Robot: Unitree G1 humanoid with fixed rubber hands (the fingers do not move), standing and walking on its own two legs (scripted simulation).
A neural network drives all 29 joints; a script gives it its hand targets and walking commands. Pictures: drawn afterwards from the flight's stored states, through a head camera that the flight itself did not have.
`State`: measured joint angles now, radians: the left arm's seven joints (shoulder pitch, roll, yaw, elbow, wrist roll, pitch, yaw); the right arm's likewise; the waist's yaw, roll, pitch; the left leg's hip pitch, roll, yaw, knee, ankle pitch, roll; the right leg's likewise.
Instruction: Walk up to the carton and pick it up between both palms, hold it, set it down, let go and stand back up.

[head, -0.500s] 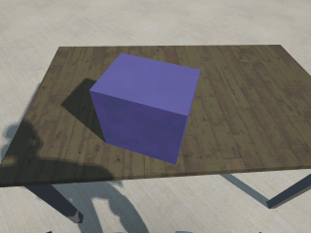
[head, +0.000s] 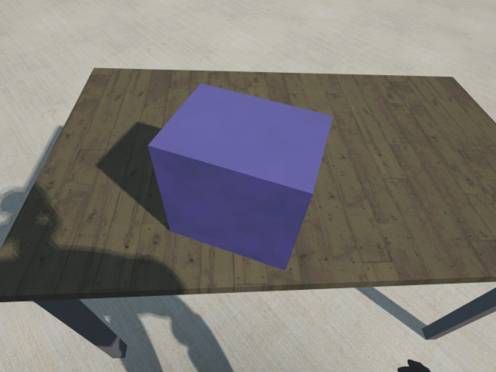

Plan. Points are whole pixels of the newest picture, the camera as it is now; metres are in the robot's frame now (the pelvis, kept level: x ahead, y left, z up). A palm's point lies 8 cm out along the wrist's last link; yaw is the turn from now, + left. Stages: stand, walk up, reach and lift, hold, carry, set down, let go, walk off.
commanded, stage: walk up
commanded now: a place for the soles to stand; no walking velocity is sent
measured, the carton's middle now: (243, 179) +0.44 +0.00 +0.05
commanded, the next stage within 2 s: reach and lift in 1.96 s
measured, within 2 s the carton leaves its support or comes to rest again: neither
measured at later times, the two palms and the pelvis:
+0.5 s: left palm out of the picture +0.11 +0.30 -0.11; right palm out of the picture +0.10 -0.29 -0.07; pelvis +0.00 +0.01 +0.00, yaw +0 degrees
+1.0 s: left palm out of the picture +0.07 +0.29 -0.11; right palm out of the picture +0.06 -0.31 -0.08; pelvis -0.03 +0.00 +0.00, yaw +0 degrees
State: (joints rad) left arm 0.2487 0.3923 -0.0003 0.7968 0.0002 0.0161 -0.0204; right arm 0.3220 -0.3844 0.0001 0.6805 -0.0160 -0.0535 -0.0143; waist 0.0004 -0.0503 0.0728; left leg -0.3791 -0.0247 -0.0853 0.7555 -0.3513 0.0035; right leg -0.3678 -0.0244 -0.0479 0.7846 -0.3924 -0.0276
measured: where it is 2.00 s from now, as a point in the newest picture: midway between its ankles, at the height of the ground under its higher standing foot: outside the picture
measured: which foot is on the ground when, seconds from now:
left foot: down 0.00-1.00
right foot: down 0.00-1.00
